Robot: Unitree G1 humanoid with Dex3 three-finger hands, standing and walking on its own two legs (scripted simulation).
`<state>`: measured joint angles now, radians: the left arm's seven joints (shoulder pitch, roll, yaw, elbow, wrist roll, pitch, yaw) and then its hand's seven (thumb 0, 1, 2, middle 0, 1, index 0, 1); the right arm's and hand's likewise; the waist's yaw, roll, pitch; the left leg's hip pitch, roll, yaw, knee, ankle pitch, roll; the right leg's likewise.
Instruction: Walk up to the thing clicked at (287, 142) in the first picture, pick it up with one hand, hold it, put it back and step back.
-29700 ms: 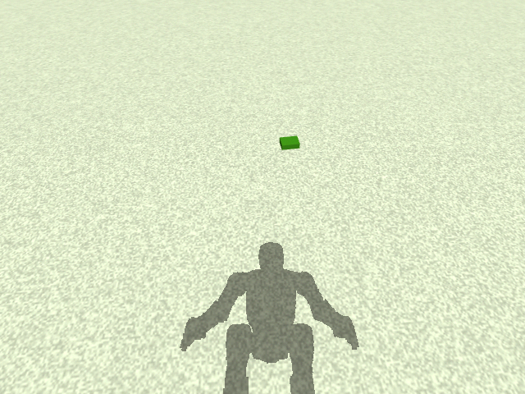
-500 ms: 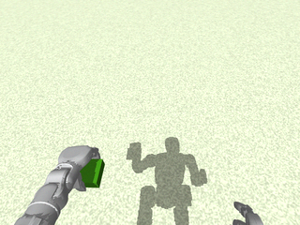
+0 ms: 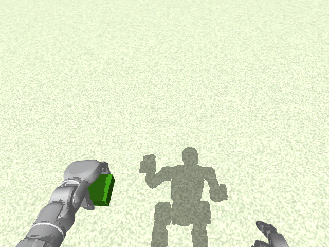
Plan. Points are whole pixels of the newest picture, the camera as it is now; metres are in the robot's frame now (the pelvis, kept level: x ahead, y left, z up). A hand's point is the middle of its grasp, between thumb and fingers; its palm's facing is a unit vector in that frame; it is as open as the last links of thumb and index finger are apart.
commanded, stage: hold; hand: left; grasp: from above
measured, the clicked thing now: (92, 189) +0.29 +0.23 -0.07
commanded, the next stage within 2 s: crouch in 0.08 s
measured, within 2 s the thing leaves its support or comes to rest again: neither
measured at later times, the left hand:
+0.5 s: hand (94, 196) +0.28 +0.23 -0.10, palm faces -0.47 -0.03 -0.88, open 10.3 cm
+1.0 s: hand (112, 205) +0.33 +0.24 -0.34, palm faces -0.43 +0.04 -0.90, open 10.3 cm
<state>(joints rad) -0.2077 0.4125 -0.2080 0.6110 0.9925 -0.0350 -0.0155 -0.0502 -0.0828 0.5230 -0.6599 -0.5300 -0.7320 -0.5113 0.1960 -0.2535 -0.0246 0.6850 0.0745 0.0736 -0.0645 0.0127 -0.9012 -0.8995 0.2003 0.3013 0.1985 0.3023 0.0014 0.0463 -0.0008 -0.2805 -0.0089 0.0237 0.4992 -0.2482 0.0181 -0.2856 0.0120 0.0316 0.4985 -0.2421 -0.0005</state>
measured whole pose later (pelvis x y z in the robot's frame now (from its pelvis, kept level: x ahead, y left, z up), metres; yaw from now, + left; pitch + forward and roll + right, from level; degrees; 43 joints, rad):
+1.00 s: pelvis -0.07 +0.01 -0.21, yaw +0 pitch +31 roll -3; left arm -0.66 0.45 -0.06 1.19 1.19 -0.09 0.37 -0.04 -0.06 0.51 -0.65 -0.51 -0.73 -0.49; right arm 0.24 -0.25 -0.06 0.74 -0.04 0.00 -0.01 0.01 -0.90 -0.90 0.20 0.30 0.20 0.30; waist -0.14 0.04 -0.20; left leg -1.61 -0.01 -0.01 1.65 -0.59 0.03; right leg -1.58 0.02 -0.02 1.61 -0.58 0.01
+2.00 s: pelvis -0.08 +0.00 -0.41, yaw -4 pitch +36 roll -6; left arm -0.93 0.67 0.10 1.51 1.32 -0.24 0.48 -0.03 -0.05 0.49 -0.66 -0.46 -0.75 -0.44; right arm 0.17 -0.26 0.02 0.78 -0.15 -0.08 0.15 0.01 -0.91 -0.90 0.20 0.30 0.20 0.30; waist -0.24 -0.01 -0.08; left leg -2.25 0.01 -0.08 2.31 -0.69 0.02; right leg -2.20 0.03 -0.10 2.24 -0.67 -0.01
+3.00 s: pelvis -0.08 +0.00 -0.47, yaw -9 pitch +31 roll -11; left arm -0.98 0.86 0.18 1.65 1.33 -0.25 0.60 -0.02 -0.04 0.43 -0.68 -0.40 -0.78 -0.39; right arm 0.12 -0.29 0.16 0.74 -0.21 -0.17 0.21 0.00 -0.90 -0.89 0.20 0.30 0.20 0.30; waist -0.33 -0.08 0.07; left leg -2.37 0.02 -0.16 2.54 -0.73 0.02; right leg -2.30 0.04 -0.18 2.41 -0.67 0.00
